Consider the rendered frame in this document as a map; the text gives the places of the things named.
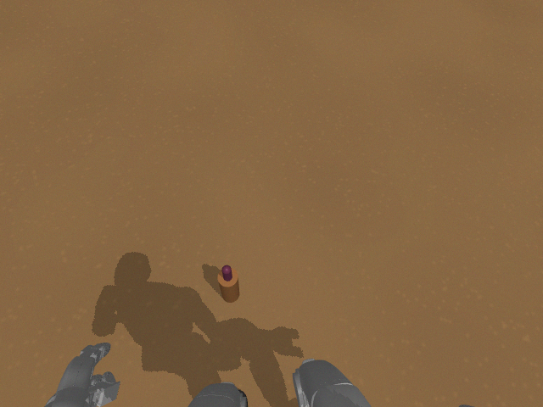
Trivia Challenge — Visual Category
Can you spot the left robot hand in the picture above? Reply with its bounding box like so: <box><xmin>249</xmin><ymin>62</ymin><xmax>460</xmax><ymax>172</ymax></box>
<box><xmin>57</xmin><ymin>343</ymin><xmax>120</xmax><ymax>407</ymax></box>

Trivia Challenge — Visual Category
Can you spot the bottle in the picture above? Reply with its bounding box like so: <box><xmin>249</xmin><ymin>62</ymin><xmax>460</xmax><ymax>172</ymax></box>
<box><xmin>217</xmin><ymin>265</ymin><xmax>239</xmax><ymax>303</ymax></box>

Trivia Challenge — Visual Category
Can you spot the left robot arm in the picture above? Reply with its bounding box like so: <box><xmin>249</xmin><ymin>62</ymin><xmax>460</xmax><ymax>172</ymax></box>
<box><xmin>44</xmin><ymin>387</ymin><xmax>91</xmax><ymax>407</ymax></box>

